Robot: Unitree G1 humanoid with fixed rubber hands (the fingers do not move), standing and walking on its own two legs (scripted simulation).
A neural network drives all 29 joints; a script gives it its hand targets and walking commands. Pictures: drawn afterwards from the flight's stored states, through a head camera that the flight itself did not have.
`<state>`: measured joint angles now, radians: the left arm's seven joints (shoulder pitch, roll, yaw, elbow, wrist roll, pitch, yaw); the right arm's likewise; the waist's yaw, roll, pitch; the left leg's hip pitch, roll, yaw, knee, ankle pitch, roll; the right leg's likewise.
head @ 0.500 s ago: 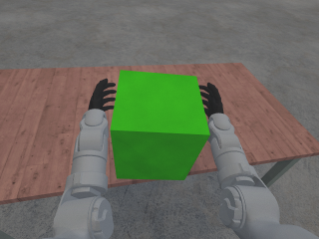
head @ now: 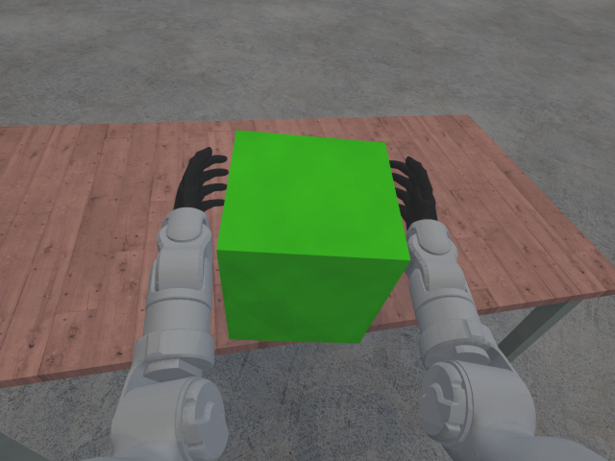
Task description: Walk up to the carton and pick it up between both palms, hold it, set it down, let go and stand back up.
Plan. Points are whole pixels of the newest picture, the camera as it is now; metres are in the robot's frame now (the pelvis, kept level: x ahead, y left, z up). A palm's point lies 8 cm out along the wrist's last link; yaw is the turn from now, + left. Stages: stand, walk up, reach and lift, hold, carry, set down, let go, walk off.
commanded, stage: set down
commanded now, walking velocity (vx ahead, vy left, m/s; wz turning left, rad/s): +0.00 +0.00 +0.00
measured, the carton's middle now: (303, 246) +0.40 -0.02 +0.06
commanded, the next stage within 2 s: none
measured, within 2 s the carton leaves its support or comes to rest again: rests again in 0.22 s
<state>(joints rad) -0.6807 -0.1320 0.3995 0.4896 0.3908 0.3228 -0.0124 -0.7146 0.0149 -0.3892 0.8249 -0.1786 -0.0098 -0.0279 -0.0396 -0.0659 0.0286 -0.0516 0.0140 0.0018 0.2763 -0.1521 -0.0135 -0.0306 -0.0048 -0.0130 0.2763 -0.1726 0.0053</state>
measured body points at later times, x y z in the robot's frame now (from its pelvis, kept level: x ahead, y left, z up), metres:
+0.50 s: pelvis +0.01 +0.00 +0.00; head +0.02 +0.02 +0.45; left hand +0.41 +0.14 +0.13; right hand +0.41 -0.17 +0.12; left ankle +0.00 +0.13 -0.75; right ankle -0.01 -0.12 -0.75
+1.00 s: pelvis +0.01 +0.00 +0.00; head +0.03 +0.02 +0.45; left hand +0.41 +0.14 +0.10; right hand +0.40 -0.17 +0.10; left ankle +0.00 +0.13 -0.75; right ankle -0.01 -0.11 -0.75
